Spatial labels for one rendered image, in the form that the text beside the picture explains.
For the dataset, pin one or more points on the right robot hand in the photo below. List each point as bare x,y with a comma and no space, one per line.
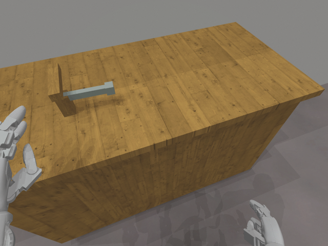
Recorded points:
267,231

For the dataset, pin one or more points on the left robot hand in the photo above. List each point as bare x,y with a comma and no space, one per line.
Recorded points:
11,130

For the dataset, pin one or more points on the counter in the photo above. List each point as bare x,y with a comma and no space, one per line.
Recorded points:
190,109

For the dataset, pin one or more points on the left robot forearm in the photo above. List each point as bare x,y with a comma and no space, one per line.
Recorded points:
7,237

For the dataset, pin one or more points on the tap lever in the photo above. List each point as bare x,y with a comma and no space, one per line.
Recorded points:
107,88

